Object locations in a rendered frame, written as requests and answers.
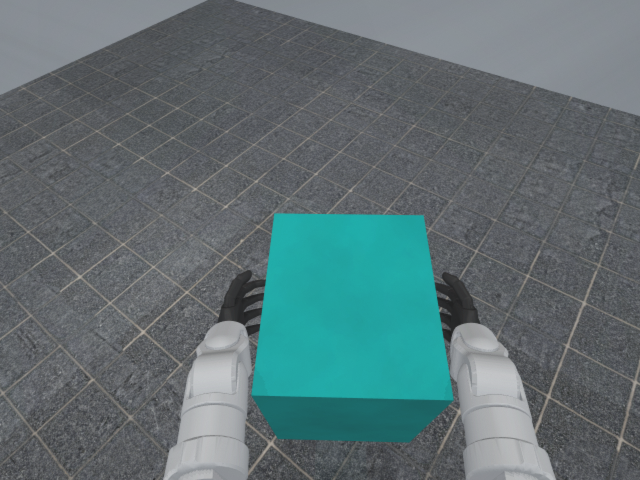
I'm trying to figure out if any carton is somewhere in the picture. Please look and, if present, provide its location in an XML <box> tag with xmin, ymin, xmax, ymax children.
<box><xmin>251</xmin><ymin>213</ymin><xmax>454</xmax><ymax>442</ymax></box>

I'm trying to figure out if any robot left hand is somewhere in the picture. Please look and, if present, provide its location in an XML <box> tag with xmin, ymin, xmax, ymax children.
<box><xmin>218</xmin><ymin>270</ymin><xmax>266</xmax><ymax>337</ymax></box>

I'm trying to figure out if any left robot forearm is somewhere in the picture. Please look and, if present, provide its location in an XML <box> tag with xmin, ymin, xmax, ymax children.
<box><xmin>163</xmin><ymin>321</ymin><xmax>252</xmax><ymax>480</ymax></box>

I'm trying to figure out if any right robot forearm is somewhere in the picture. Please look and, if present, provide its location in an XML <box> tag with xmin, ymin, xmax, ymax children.
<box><xmin>450</xmin><ymin>323</ymin><xmax>556</xmax><ymax>480</ymax></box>

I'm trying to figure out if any robot right hand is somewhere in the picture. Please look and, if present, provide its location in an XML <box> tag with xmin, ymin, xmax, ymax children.
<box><xmin>435</xmin><ymin>272</ymin><xmax>480</xmax><ymax>343</ymax></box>

